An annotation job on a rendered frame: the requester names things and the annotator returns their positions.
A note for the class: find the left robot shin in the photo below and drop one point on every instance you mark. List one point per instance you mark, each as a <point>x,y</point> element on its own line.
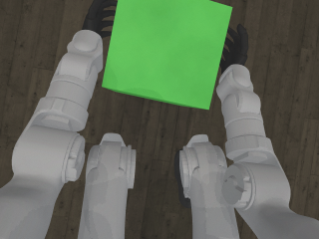
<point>94,153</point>

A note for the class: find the left robot thigh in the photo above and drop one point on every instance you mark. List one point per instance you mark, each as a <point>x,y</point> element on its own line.
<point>104,206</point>

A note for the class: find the right robot upper arm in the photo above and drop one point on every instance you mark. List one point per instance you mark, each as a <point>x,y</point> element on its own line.
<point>261,193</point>

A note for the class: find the robot left hand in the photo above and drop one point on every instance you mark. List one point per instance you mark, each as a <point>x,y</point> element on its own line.
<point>96,13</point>

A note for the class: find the left robot upper arm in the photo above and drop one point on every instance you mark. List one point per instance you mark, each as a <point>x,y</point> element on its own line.
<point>46,158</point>

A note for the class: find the carton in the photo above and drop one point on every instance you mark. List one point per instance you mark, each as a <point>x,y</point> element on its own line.
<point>167,50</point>

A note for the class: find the left robot forearm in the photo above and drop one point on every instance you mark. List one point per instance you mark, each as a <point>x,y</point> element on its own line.
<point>66,102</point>

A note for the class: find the robot right hand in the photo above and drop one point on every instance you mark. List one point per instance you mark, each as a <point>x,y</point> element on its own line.
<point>237,54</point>

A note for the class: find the right robot forearm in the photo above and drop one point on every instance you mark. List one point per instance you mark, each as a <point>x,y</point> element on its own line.
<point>243,121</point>

